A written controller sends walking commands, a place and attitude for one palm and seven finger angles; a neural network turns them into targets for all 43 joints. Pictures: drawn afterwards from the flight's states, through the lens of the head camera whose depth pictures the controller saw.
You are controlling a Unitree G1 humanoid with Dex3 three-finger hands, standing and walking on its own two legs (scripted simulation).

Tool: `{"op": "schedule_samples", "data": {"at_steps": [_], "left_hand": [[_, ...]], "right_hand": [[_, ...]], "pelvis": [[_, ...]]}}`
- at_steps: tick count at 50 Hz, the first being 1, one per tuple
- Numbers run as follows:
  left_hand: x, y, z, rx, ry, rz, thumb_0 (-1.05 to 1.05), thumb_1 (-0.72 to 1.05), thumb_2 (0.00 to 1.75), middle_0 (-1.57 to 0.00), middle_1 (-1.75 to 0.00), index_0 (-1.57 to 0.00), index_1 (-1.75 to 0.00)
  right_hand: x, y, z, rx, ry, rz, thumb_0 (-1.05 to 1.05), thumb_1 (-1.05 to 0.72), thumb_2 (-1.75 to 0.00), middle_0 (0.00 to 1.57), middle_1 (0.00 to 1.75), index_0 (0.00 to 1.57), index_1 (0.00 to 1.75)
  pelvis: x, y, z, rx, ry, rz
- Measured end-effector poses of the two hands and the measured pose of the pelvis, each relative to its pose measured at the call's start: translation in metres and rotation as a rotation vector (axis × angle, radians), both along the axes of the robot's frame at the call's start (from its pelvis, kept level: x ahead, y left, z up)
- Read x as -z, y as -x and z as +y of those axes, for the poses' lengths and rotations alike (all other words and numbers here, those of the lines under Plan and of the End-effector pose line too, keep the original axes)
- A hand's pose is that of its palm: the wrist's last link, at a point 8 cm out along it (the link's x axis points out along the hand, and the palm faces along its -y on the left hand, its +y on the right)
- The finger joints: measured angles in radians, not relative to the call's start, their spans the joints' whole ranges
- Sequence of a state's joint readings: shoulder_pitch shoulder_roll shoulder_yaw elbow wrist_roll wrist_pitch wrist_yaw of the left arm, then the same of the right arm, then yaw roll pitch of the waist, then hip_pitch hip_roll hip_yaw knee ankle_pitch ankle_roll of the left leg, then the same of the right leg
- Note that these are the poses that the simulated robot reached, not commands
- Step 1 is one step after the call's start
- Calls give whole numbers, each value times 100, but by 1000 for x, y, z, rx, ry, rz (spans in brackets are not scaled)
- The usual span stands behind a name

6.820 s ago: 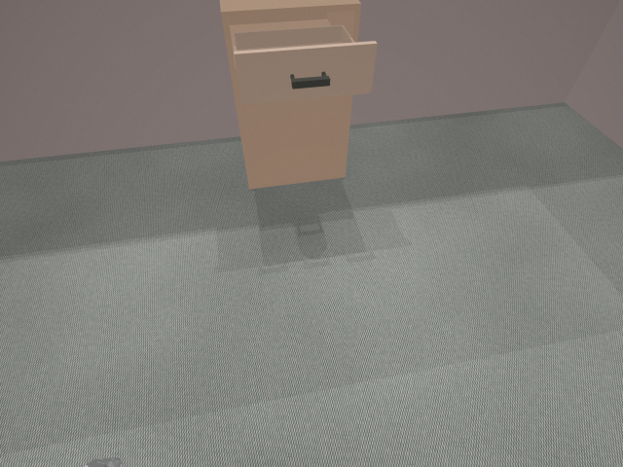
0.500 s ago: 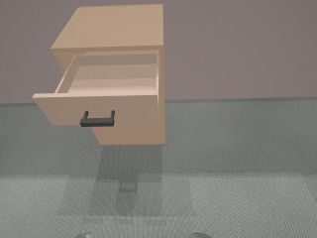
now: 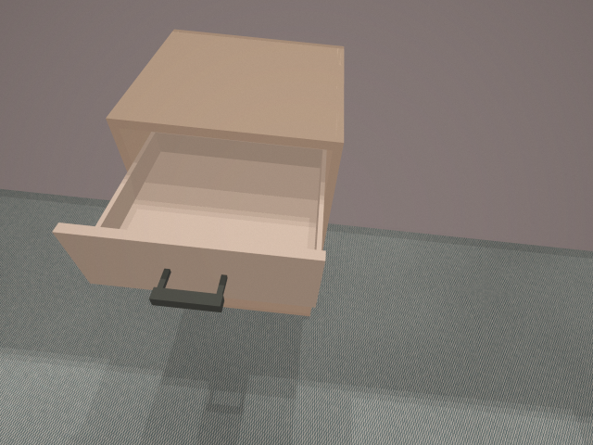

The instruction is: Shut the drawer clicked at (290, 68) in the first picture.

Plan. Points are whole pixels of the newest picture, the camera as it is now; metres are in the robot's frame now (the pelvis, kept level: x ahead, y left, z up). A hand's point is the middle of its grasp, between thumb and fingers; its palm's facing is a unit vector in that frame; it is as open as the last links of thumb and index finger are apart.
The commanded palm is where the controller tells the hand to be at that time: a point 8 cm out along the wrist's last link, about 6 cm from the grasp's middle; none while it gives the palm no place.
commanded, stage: come to a stop and stand still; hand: left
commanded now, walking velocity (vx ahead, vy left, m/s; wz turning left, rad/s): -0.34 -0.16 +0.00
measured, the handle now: (191, 288) +0.35 +0.22 -0.08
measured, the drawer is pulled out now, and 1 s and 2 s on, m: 0.28 0.28 0.28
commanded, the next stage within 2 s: look again from close up in 1.22 s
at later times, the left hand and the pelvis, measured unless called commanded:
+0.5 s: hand out of the picture +0.07 +0.13 -0.14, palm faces +0.03 -0.95 -0.31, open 7.3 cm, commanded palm none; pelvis +0.01 -0.07 +0.01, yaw +0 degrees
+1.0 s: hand out of the picture -0.07 +0.16 -0.17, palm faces +0.12 -0.97 -0.23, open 7.4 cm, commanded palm none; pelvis -0.04 -0.04 +0.01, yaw +1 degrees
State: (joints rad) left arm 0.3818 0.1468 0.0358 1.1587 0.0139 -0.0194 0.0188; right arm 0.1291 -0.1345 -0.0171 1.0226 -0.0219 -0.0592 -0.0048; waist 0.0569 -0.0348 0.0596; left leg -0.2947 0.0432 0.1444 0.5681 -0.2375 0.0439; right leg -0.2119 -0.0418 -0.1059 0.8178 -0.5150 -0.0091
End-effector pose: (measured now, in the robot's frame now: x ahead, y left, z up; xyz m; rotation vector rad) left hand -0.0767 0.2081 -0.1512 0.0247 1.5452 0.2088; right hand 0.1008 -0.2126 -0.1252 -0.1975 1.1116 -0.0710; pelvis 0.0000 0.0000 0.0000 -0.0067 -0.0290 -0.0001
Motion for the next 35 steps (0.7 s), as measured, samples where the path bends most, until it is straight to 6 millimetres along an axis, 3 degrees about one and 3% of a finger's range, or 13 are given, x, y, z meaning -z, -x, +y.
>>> {"op": "schedule_samples", "data": {"at_steps": [3, 9, 14, 18, 21, 28, 35], "left_hand": [[-4, -26, 6, 21, -13, -12, 1, 91, 90, -20, -30, -20, -30], [-9, -86, 13, 66, -54, -100, 1, 91, 90, -20, -30, -20, -30], [-17, -126, 11, 96, -115, -185, 0, 91, 90, -19, -30, -20, -30], [-25, -145, -1, 130, -171, -253, 0, 91, 90, -19, -30, -20, -30], [-31, -147, -17, 159, -191, -271, 0, 91, 90, -19, -30, -20, -30], [-50, -133, -45, 136, -187, -287, 0, 91, 90, -20, -30, -20, -30], [-54, -94, -48, 81, -187, -268, 0, 91, 90, -20, -30, -21, -30]], "right_hand": [[-2, 0, 2, 55, 13, 16, -2, -93, -89, 20, 30, 20, 30], [-1, 6, -15, 90, 36, 93, -3, -95, -89, 20, 30, 20, 30], [8, 23, -40, 118, 25, 146, -1, -93, -89, 20, 30, 20, 30], [24, 36, -64, 137, -10, 171, 0, -91, -89, 20, 30, 20, 30], [33, 46, -81, 158, -37, 190, 0, -91, -89, 20, 30, 20, 30], [27, 70, -101, 143, -52, 243, 0, -91, -90, 19, 30, 19, 30], [19, 83, -108, 97, -37, 257, 0, -91, -90, 19, 30, 19, 30]], "pelvis": [[-5, -11, 4, 5, -6, 0], [-9, -20, -2, 4, -16, 5], [-7, -19, -23, 9, -20, 6], [1, -16, -46, 14, -39, 9], [2, -13, -60, 13, -40, 6], [-12, -3, -75, -2, -68, 8], [-18, 13, -78, -18, -82, 11]]}}
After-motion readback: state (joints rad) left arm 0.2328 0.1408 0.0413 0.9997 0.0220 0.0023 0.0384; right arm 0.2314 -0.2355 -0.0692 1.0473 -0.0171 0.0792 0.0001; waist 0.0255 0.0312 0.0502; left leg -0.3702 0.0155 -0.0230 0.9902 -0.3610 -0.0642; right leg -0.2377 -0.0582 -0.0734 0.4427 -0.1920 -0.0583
